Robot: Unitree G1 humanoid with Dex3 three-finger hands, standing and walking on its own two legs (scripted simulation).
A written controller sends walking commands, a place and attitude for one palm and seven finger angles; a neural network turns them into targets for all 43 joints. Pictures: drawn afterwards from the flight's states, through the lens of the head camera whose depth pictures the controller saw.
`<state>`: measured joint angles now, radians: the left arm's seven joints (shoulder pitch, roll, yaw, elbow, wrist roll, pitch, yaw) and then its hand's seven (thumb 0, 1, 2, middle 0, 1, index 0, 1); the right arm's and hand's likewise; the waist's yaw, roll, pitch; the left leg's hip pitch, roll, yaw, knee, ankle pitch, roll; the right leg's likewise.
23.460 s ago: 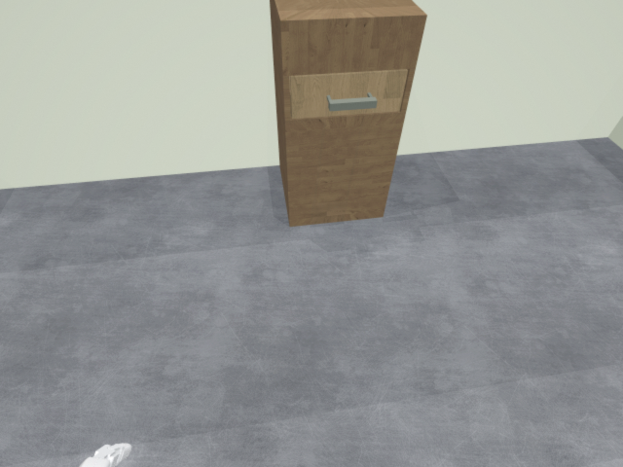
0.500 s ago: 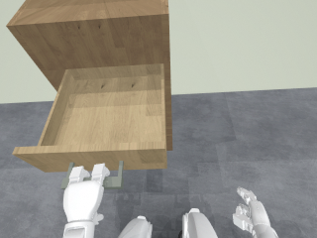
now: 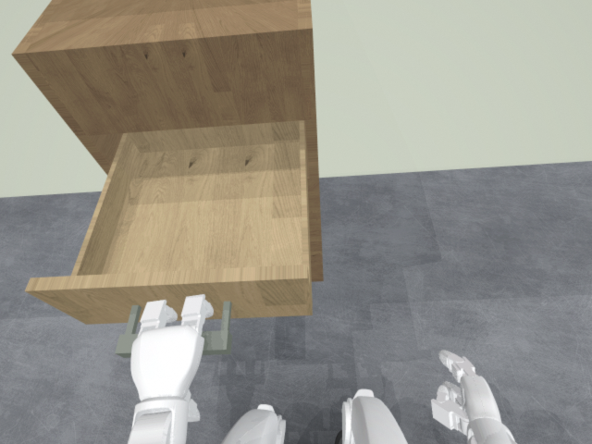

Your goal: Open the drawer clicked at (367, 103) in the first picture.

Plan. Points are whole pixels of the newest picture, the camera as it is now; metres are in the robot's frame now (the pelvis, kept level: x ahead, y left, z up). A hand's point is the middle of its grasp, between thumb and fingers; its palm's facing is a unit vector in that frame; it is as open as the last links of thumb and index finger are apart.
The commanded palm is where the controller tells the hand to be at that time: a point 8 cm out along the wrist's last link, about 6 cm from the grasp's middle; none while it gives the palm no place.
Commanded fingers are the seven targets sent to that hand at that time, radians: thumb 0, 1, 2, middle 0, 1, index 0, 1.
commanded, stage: lift the hand off the handle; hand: left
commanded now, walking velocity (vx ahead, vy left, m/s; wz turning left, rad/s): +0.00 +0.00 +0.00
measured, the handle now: (178, 327) +0.28 +0.20 -0.05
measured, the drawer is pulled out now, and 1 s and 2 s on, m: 0.30 0.30 0.30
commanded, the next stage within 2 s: none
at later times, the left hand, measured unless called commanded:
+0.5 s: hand (171, 355) +0.23 +0.19 -0.02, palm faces -0.02 -0.08 -1.00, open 13.8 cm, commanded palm +0.21 +0.19 +0.03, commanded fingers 0.00 -0.50 0.30 -0.30 -1.20 -0.30 -1.20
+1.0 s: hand (165, 347) +0.24 +0.18 +0.02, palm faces +0.01 -0.12 -0.99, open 13.8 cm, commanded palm +0.20 +0.19 +0.07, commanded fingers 0.00 -0.50 0.30 -0.30 -1.20 -0.30 -1.20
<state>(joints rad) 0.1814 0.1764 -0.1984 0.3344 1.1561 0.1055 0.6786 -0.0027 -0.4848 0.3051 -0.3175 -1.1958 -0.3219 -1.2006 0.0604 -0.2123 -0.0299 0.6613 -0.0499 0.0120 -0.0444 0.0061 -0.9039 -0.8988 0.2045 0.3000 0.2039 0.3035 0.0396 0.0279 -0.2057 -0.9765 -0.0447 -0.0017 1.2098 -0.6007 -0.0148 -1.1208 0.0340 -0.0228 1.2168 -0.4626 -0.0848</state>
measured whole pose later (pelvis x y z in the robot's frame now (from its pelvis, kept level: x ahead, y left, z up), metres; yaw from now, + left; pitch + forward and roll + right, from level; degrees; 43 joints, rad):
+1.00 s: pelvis +0.02 +0.01 +0.05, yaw -1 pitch +13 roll +2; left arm 0.31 0.20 -0.25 0.14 1.12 0.13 0.59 0.00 -0.49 0.30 -0.32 -1.20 -0.32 -1.20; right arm 0.08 -0.22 -0.02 0.61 -0.03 0.06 -0.01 0.01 -0.90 -0.90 0.20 0.30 0.20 0.30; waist 0.05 0.04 -0.16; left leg -0.67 -0.04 0.00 0.96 -0.53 0.00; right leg -0.81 0.04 -0.01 0.97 -0.40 -0.06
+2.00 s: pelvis +0.03 +0.02 +0.08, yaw -3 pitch +6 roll +2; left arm 0.39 0.26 -0.25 -0.08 1.08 0.15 0.44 0.00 -0.49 0.30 -0.32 -1.20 -0.32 -1.20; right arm 0.08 -0.22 -0.01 0.59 -0.01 0.09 0.02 0.01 -0.90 -0.90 0.20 0.30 0.20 0.30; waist 0.09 0.06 -0.10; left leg -0.40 -0.03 0.01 0.73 -0.45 0.01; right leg -0.55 0.05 0.02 0.77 -0.33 -0.06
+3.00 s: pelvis +0.03 +0.02 +0.10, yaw -2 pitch -1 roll +0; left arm 0.45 0.32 -0.03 -0.35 0.48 0.08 0.21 -0.01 -0.48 0.31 -0.32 -1.19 -0.32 -1.19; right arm 0.08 -0.23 0.02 0.59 0.01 0.03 -0.03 0.01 -0.91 -0.90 0.20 0.30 0.20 0.30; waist 0.10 0.09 0.00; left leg -0.17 -0.03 -0.02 0.55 -0.37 0.02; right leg -0.30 0.05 0.00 0.57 -0.26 -0.05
